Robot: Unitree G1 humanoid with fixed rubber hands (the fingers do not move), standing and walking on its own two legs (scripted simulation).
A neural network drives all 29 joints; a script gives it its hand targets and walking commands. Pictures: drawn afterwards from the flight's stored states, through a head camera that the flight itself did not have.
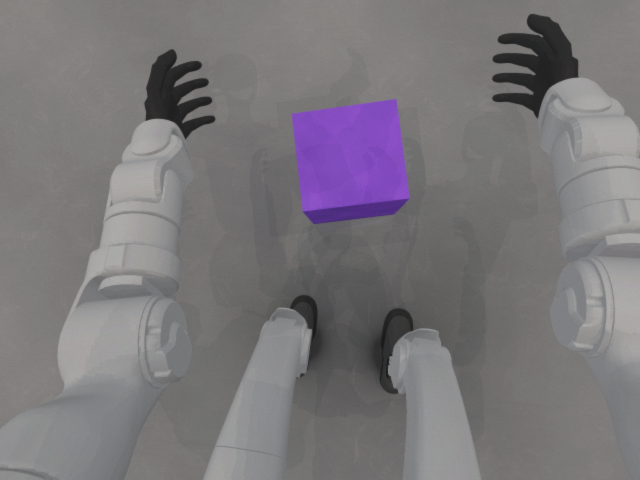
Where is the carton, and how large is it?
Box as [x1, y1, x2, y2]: [292, 99, 409, 223]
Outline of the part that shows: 396,99 292,114 302,210 313,223 392,214 409,198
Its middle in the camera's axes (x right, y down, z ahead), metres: +0.07 -0.15 +0.88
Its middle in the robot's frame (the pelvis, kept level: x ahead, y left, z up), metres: +0.55 +0.06 -0.54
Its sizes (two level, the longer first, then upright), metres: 0.210 0.200 0.250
